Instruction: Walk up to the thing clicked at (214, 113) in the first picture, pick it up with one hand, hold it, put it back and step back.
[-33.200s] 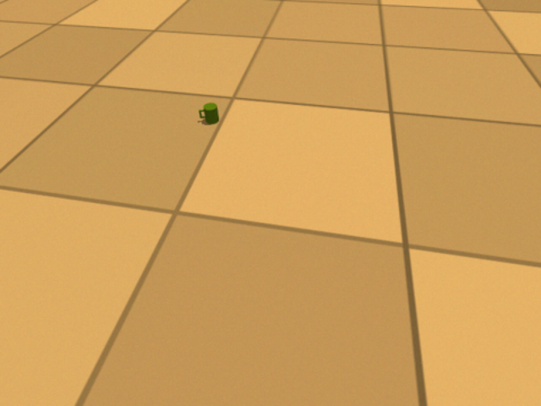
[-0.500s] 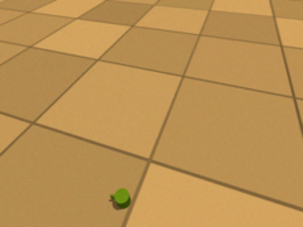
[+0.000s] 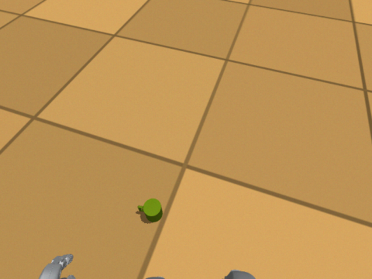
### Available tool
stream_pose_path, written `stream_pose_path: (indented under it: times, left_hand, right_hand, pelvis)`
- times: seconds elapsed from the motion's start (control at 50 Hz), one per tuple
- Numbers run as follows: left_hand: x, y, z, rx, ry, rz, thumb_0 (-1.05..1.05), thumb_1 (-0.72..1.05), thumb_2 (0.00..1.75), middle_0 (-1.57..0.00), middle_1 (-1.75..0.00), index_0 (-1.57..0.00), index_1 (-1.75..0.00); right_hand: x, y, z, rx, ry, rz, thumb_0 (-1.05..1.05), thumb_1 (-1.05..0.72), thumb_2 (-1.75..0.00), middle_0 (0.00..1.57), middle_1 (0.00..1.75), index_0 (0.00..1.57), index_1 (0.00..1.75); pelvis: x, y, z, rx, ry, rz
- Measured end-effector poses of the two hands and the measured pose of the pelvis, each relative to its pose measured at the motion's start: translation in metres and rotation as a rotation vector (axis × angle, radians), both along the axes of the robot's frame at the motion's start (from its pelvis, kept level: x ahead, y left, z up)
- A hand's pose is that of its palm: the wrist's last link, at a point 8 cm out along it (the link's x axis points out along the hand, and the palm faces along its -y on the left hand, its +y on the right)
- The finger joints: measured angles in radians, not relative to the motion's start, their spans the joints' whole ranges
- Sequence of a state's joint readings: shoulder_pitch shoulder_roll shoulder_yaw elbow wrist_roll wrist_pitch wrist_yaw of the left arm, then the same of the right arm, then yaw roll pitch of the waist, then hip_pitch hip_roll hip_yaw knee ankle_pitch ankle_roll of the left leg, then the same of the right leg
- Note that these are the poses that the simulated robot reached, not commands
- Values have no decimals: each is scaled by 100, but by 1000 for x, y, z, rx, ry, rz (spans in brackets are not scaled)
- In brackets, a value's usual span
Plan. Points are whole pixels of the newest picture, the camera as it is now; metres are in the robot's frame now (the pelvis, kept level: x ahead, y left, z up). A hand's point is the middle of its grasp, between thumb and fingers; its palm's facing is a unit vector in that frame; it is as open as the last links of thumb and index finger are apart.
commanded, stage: step back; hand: left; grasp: from above
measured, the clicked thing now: (150, 210) +0.48 +0.19 -0.70
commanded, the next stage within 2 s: none
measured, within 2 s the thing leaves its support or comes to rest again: neither
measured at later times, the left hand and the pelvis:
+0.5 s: hand out of the picture +0.02 +0.26 -0.14, palm faces -0.07 -0.92 -0.39, open 7.4 cm; pelvis -0.09 +0.01 +0.01, yaw -5 degrees
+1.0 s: hand out of the picture -0.12 +0.30 -0.15, palm faces -0.07 -0.92 -0.37, open 7.4 cm; pelvis -0.23 +0.03 +0.01, yaw -5 degrees
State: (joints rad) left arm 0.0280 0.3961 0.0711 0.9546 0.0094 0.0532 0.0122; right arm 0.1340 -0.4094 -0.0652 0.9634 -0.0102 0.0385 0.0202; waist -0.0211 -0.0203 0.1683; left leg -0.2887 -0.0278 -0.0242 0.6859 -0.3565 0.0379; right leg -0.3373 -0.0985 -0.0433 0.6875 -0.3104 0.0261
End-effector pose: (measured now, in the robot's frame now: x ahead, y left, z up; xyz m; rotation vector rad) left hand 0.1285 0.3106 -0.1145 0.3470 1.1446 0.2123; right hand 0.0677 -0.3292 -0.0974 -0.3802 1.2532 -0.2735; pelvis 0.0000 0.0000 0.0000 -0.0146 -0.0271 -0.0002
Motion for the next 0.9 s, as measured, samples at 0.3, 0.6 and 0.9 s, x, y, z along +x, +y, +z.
stream_pose_path:
  times: [0.3, 0.6, 0.9]
  left_hand:
    - [-49, 3, -1, -1, 59, -61, 0, 91, 90, -21, -30, -20, -30]
    - [-129, 4, 25, 34, -8, -41, 1, 90, 90, -21, -30, -20, -30]
    - [-207, 36, 10, -10, -16, -23, 1, 91, 90, -21, -30, -20, -30]
  right_hand:
    - [-48, 36, 2, 28, -64, -13, 1, -90, -90, 21, 30, 21, 30]
    - [-103, 27, -5, 47, -64, 15, 1, -90, -90, 20, 30, 21, 30]
    - [-180, 58, 24, -5, -106, 49, 1, -90, -90, 21, 30, 21, 30]
  pelvis:
    - [-50, 14, 7, 0, 0, -66]
    - [-115, 15, 10, 26, 3, -52]
    - [-199, 36, 14, -16, -14, -57]
